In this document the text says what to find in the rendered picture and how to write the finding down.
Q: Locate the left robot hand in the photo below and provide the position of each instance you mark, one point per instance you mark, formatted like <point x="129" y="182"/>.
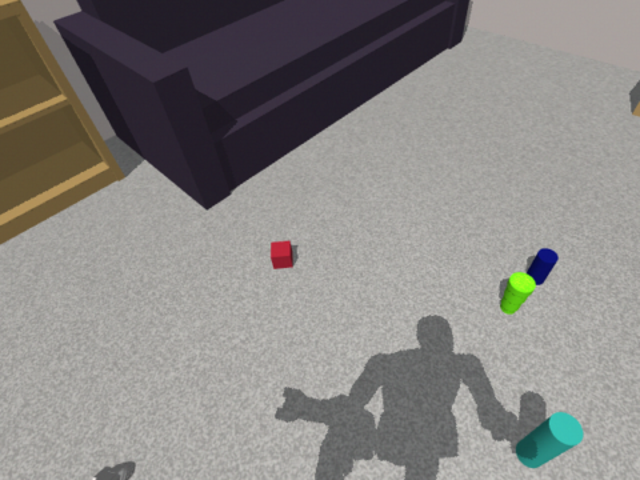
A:
<point x="121" y="471"/>

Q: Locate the bookshelf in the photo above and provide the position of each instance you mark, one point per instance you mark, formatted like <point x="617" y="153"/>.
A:
<point x="51" y="154"/>

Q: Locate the sofa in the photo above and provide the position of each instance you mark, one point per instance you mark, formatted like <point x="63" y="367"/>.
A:
<point x="212" y="92"/>

